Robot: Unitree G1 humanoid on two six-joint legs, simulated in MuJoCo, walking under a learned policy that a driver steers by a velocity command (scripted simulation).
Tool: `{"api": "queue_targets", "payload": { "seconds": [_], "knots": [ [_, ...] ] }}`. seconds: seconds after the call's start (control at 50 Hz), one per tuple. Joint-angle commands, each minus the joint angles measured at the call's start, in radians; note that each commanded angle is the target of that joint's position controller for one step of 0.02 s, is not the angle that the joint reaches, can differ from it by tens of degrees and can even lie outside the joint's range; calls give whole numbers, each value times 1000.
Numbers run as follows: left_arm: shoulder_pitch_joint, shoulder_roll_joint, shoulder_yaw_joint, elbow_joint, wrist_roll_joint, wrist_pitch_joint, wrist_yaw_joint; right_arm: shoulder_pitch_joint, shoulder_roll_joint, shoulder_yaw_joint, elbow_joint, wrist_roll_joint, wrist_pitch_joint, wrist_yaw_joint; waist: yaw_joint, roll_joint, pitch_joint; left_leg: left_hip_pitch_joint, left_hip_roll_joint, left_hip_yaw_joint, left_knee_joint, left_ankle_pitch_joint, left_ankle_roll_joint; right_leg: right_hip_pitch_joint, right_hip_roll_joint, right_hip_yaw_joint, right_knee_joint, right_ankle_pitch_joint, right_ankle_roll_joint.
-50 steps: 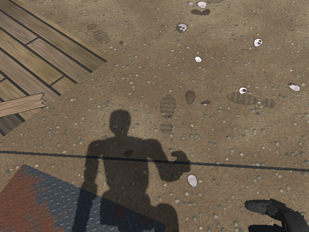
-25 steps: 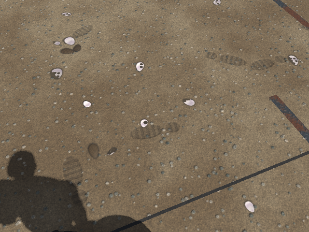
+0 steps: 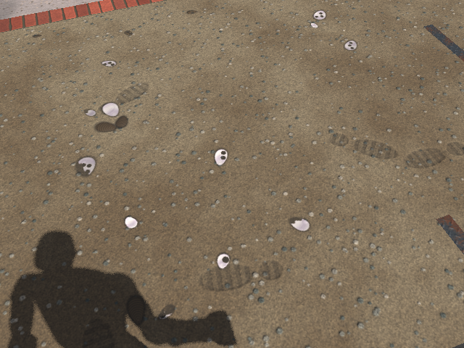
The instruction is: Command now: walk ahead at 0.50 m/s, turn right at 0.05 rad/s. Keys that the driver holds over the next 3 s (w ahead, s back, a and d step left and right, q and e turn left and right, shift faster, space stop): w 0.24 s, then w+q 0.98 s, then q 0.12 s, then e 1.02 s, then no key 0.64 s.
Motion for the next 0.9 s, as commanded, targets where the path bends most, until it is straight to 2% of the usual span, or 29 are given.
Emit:
{"api": "queue_targets", "payload": {
  "seconds": [0.02, 0.06, 0.1, 0.12, 0.14, 0.16, 0.18, 0.2, 0.22, 0.24, 0.26, 0.28, 0.3, 0.36, 0.42, 0.46, 0.58, 0.62, 0.64, 0.66, 0.68, 0.7, 0.72, 0.74, 0.76, 0.78, 0.82, 0.86, 0.9],
  "knots": [
    [53, 130, 19, -12, 6, -11, 10, -126, -48, -1, -90, 3, -16, -1, 7, -101, 81, -9, -31, 28, -90, 28, 23, -17, -298, 116, -37, 482, -105],
    [62, 141, 20, 4, 11, -8, 18, -147, -58, -3, -104, 2, -21, -2, 3, -98, 89, -2, -46, 30, -134, -25, 49, 47, -323, 118, -6, 545, -103],
    [33, 156, 22, 10, 16, -7, 25, -94, -67, -9, -92, 3, -30, -8, -35, -105, 62, 106, -87, 49, -178, -106, 83, 71, -326, 96, 83, 753, -84],
    [18, 167, 24, 13, 19, -5, 27, -13, -81, -17, -66, 3, -35, -16, -70, -113, 15, 216, -122, 62, -194, -146, 101, 70, -319, 84, 184, 888, -71],
    [1, 171, 25, 15, 17, -1, 25, 141, -96, -29, -12, 0, -43, -25, -137, -92, -66, 395, -154, 77, -257, -124, 123, 40, -285, 56, 365, 926, -54],
    [0, 153, 17, 1, 11, -3, 23, 321, -148, -47, 39, -19, -53, -38, -201, -51, -177, 665, -50, -36, -266, -144, 165, -133, -244, 34, 613, 706, -37],
    [108, 48, -5, -25, -27, -5, 12, 425, -271, -78, 48, -42, -54, -43, -168, 158, -325, 971, 266, -511, -320, -252, 294, -482, -79, -28, 1026, 127, 13],
    [95, 112, 14, -9, -5, -6, 10, 368, -238, -74, 52, 2, -41, -30, -151, 128, -336, 941, 307, -766, -480, -287, 330, -626, -17, 102, 1167, -266, 2],
    [-3, 135, 24, -37, 5, -3, 9, 242, -190, -62, 36, 20, -38, -28, -99, 56, -148, 784, 270, -588, -494, -357, 294, -694, -96, 124, 1177, -178, -7],
    [-65, 125, 21, -51, 7, -8, 3, 170, -117, -43, 24, 20, -43, -22, -83, -10, -59, 642, 229, -467, -534, -309, 265, -677, -137, 117, 1117, -99, -9],
    [-86, 103, 20, -54, 11, -4, -1, 148, -83, -32, 34, 18, -49, -20, -54, -11, -8, 551, 172, -380, -564, -231, 229, -637, -171, 104, 1047, -60, -4],
    [-78, 88, 18, -55, 28, 8, -5, 148, -55, -23, 52, 22, -55, -23, -25, 11, 12, 483, 126, -313, -581, -153, 203, -587, -192, 98, 993, -40, 10],
    [-67, 67, 14, -48, 35, 20, -11, 165, -49, -19, 66, 21, -61, -23, -13, 19, 4, 459, 102, -274, -588, -83, 200, -553, -193, 84, 970, -27, 23],
    [-133, 53, 10, -80, 34, 34, -18, 231, -92, -30, 98, 27, -74, -26, -6, 2, 15, 445, 73, -226, -610, 20, 224, -594, -202, 53, 876, 29, 69],
    [-284, 65, 9, -136, 28, 38, -16, 280, -101, -32, 109, 28, -69, -28, -40, 4, 52, 466, 51, -222, -631, 19, 222, -672, -206, 38, 708, 133, 111],
    [-368, 60, 5, -165, 22, 36, -16, 314, -101, -34, 114, 26, -66, -29, -67, 12, 53, 492, 37, -221, -615, 50, 207, -673, -191, 32, 602, 196, 125],
    [-531, 72, -2, -242, 9, 25, -12, 391, -119, -42, 116, 12, -53, -39, -120, 35, 32, 621, 54, -278, -501, 190, 202, -664, -148, 47, 447, 199, 125],
    [-505, 93, 3, -251, 5, 14, -11, 362, -137, -51, 102, 7, -50, -47, -94, 44, 22, 628, 66, -309, -454, 227, 182, -586, -137, 63, 389, 143, 108],
    [-453, 106, 8, -241, 4, 7, -8, 333, -149, -56, 92, 6, -49, -49, -66, 48, 9, 605, 64, -316, -415, 254, 165, -498, -123, 61, 353, 104, 95],
    [-358, 124, 17, -215, 5, -2, -1, 307, -159, -60, 82, 9, -50, -46, -23, 37, -30, 575, 43, -311, -327, 309, 148, -360, -99, 49, 306, 86, 79],
    [-217, 161, 33, -177, 18, -17, 11, 298, -143, -58, 76, 16, -55, -39, 36, -27, -113, 510, -23, -263, -136, 283, 125, -157, -131, 78, 255, 96, 48],
    [-44, 246, 53, -171, 45, -26, 27, 293, -86, -43, 32, 27, -61, -36, 92, -149, -278, 369, -96, -191, 152, 22, 104, 80, -377, 318, 228, -84, -3],
    [-64, 321, 72, -177, 52, -9, 25, 400, -15, -32, 3, 59, -55, -38, 20, -374, -338, 61, -230, -94, 381, -544, 81, 237, -577, 731, 103, -163, -101],
    [-133, 225, 58, -191, 36, 5, 21, 389, -107, -48, 35, 29, -37, -46, -6, -218, -241, -9, -141, -124, 484, -491, 92, 131, -546, 728, 91, -253, -106],
    [-202, 137, 36, -206, 27, 5, 18, 324, -110, -52, 34, 18, -33, -37, -17, -108, -122, -7, -102, -130, 479, -388, 89, 6, -492, 564, 81, -212, -83],
    [-230, 107, 28, -202, 27, 1, 15, 283, -83, -48, 25, 15, -31, -28, -29, -84, -64, 19, -72, -124, 446, -326, 78, -86, -445, 426, 54, -74, -63],
    [-218, 88, 22, -181, 20, -12, 20, 259, -71, -50, 16, -5, -8, -10, -51, -142, -33, 56, -42, -108, 410, -284, 54, -161, -380, 259, 24, 94, -31],
    [-178, 94, 24, -161, 9, -30, 17, 230, -59, -48, -3, -5, 11, 2, -59, -144, -42, 42, -39, -94, 413, -249, 42, -159, -375, 180, 15, 237, -37],
    [-153, 105, 30, -149, 4, -39, 15, 167, -55, -45, -30, -7, 20, 11, -59, -131, -31, -16, -27, -85, 398, -195, 31, -145, -377, 114, -3, 291, -46]
  ]
}}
